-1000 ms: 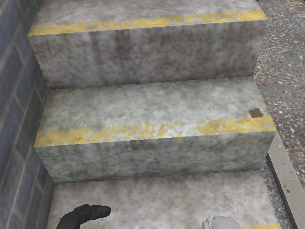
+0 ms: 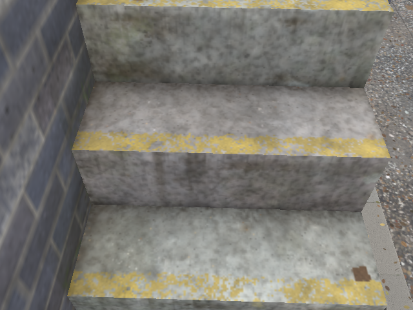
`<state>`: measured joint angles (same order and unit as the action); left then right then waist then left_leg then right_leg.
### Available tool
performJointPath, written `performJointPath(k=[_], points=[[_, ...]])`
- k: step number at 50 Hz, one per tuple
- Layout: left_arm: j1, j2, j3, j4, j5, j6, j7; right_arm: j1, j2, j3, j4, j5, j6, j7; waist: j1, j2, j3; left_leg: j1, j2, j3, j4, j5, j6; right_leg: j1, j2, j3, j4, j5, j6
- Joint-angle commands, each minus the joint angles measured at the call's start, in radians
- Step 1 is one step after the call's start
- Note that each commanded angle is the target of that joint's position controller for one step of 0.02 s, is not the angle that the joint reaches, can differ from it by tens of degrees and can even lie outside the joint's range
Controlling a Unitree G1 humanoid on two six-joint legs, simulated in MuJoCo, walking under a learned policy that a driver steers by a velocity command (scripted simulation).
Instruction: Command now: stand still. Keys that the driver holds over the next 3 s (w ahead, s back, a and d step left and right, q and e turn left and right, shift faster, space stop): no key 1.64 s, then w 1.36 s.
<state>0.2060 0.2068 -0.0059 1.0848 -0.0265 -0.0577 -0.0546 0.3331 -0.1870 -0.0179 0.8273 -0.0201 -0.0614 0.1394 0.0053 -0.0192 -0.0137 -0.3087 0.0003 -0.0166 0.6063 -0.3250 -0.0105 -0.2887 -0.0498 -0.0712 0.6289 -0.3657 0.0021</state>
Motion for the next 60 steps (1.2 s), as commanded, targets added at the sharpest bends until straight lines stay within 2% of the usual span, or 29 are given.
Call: performJointPath(k=[1,13,21,31,32,60], points=[[0.022,0.086,0.011,-0.020,0.001,-0.006,0.001,0.091,-0.069,-0.007,-0.026,-0.001,-0.001,0.011,-0.005,0.033,0.012,-0.022,0.033,-0.044,-0.125,0.222,0.087,0.037,-0.009,0.037,-0.087,0.211,-0.031],[0.035,0.094,0.004,0.015,0.006,0.000,-0.008,0.135,-0.059,-0.004,0.004,-0.002,0.014,0.015,0.000,0.022,0.033,-0.040,0.017,-0.020,-0.159,0.174,0.072,0.089,-0.011,0.035,-0.128,0.229,-0.030],[0.056,0.092,0.001,0.036,0.005,0.003,-0.010,0.176,-0.054,0.005,0.031,-0.003,0.022,0.015,0.001,0.019,0.041,-0.047,0.014,-0.009,-0.170,0.168,0.064,0.119,-0.011,0.033,-0.147,0.265,-0.032],[0.089,0.080,-0.004,0.055,0.008,0.006,-0.011,0.221,-0.043,0.014,0.061,-0.002,0.028,0.015,0.001,0.019,0.056,-0.046,0.017,-0.004,-0.176,0.170,0.061,0.123,-0.009,0.029,-0.159,0.268,-0.033],[0.102,0.073,-0.004,0.064,0.004,0.008,-0.010,0.216,-0.043,0.013,0.057,-0.002,0.028,0.015,0.002,0.024,0.057,-0.047,0.021,-0.003,-0.176,0.174,0.063,0.123,-0.010,0.031,-0.158,0.264,-0.032],[0.160,0.039,-0.015,0.092,0.007,0.016,-0.008,0.256,-0.014,0.017,0.100,0.000,0.033,0.015,0.000,0.023,0.075,-0.040,0.026,0.002,-0.181,0.192,0.067,0.111,-0.004,0.029,-0.169,0.250,-0.031]])
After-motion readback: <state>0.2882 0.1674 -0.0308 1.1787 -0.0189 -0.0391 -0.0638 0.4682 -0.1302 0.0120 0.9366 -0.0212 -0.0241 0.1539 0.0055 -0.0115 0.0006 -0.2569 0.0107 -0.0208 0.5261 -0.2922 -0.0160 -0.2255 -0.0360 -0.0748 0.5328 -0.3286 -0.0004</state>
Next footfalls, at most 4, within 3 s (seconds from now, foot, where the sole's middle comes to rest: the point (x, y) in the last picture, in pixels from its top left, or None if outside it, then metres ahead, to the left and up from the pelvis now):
2.22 left None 0.24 0.06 -0.56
2.76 right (271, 253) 0.49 -0.12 -0.35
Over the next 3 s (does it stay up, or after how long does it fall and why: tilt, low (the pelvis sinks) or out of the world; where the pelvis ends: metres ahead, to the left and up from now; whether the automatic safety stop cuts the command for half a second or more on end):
stays up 0.45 -0.04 0.40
